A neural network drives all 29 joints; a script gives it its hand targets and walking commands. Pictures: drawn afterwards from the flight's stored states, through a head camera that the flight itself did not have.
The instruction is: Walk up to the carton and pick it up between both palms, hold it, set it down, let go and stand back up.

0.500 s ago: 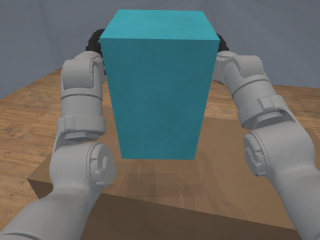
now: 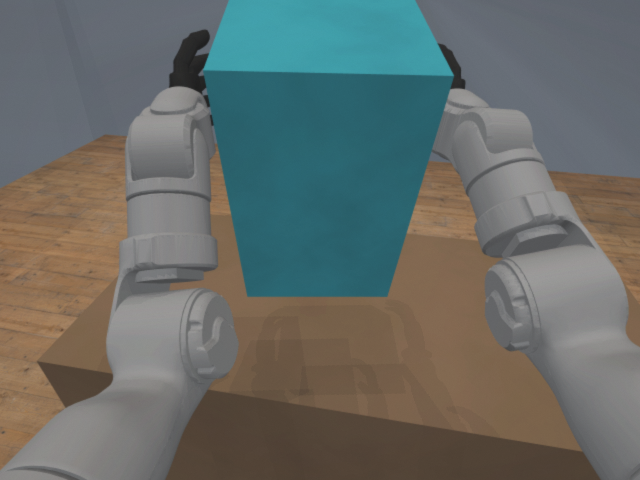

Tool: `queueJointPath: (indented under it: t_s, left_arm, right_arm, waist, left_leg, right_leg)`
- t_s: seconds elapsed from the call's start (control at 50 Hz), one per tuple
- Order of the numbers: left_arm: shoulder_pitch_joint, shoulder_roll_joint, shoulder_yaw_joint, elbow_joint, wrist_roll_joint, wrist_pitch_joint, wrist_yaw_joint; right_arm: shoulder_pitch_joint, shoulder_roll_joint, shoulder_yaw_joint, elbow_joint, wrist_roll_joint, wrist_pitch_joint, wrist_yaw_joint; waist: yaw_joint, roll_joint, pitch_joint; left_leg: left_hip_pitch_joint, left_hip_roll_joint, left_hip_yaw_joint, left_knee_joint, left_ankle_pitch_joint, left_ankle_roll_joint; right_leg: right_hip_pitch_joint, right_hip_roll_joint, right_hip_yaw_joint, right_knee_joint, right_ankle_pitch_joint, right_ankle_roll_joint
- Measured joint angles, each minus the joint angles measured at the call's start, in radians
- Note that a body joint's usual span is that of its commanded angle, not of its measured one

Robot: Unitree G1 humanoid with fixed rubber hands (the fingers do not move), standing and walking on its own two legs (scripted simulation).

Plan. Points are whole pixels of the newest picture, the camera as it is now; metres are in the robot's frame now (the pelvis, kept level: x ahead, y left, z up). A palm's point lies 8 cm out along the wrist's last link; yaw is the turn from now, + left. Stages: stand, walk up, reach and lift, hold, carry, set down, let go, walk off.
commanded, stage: set down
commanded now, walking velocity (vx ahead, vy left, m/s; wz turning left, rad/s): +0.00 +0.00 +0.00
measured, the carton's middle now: (320, 162) +0.36 -0.03 +0.30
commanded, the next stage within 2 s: none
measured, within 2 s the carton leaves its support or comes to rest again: neither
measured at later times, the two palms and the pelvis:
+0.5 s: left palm (206, 153) +0.38 +0.09 +0.31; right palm (432, 163) +0.37 -0.18 +0.28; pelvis -0.01 -0.01 +0.00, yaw +1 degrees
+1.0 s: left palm (208, 181) +0.37 +0.10 +0.28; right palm (428, 182) +0.37 -0.18 +0.26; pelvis +0.01 +0.00 +0.00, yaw +0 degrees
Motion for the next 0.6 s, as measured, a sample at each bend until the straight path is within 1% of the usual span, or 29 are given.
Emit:
queueJointPath:
  t_s: [0.08, 0.14, 0.18, 0.22, 0.28, 0.38, 0.52, 0.6]
  left_arm:
    - [-0.027, -0.027, 0.069, 0.065, 0.063, -0.045, -0.022]
    - [-0.026, -0.045, 0.100, 0.099, 0.108, -0.064, -0.033]
    - [-0.011, -0.055, 0.102, 0.090, 0.122, -0.073, -0.033]
    - [0.009, -0.063, 0.098, 0.065, 0.121, -0.080, -0.029]
    - [0.040, -0.072, 0.086, 0.025, 0.110, -0.092, -0.019]
    - [0.097, -0.085, 0.043, -0.069, 0.078, -0.104, 0.009]
    - [0.126, -0.089, 0.021, -0.096, 0.073, -0.104, 0.014]
    - [0.155, -0.098, 0.009, -0.149, 0.078, -0.091, 0.016]
  right_arm:
    - [-0.008, 0.004, -0.017, 0.060, -0.027, -0.043, 0.019]
    - [-0.002, 0.010, -0.025, 0.108, -0.052, -0.070, 0.037]
    - [0.009, 0.014, -0.025, 0.119, -0.059, -0.092, 0.047]
    - [0.026, 0.019, -0.020, 0.113, -0.059, -0.116, 0.062]
    - [0.058, 0.031, -0.019, 0.090, -0.070, -0.152, 0.071]
    - [0.122, 0.042, -0.006, 0.015, -0.071, -0.197, 0.082]
    - [0.157, 0.054, -0.018, -0.015, -0.087, -0.203, 0.087]
    - [0.170, 0.051, 0.005, -0.042, -0.071, -0.202, 0.087]
  waist:
    - [-0.011, -0.012, 0.014]
    - [-0.008, -0.019, 0.022]
    - [-0.004, -0.018, 0.035]
    - [0.000, -0.016, 0.053]
    - [0.006, -0.014, 0.078]
    - [0.012, -0.014, 0.103]
    - [0.007, -0.033, 0.104]
    - [-0.003, -0.040, 0.103]
  left_leg:
    - [0.039, 0.001, 0.008, -0.021, 0.005, 0.003]
    - [0.059, -0.001, 0.017, -0.046, 0.018, 0.003]
    - [0.064, -0.002, 0.020, -0.055, 0.024, 0.003]
    - [0.066, -0.002, 0.021, -0.058, 0.029, 0.002]
    - [0.062, -0.003, 0.018, -0.057, 0.034, 0.001]
    - [0.050, -0.003, 0.006, -0.054, 0.039, -0.003]
    - [0.046, -0.002, -0.006, -0.057, 0.038, -0.009]
    - [0.051, 0.003, -0.009, -0.052, 0.029, -0.012]
  right_leg:
    - [0.029, -0.001, 0.008, -0.005, 0.000, 0.000]
    - [0.038, -0.004, 0.016, -0.010, 0.004, 0.001]
    - [0.040, -0.005, 0.018, -0.013, 0.008, 0.001]
    - [0.043, -0.006, 0.018, -0.016, 0.012, 0.001]
    - [0.040, -0.007, 0.014, -0.016, 0.016, 0.000]
    - [0.034, -0.007, 0.001, -0.015, 0.018, -0.003]
    - [0.027, -0.007, -0.014, -0.004, 0.005, -0.009]
    - [0.035, -0.003, -0.018, -0.003, -0.003, -0.011]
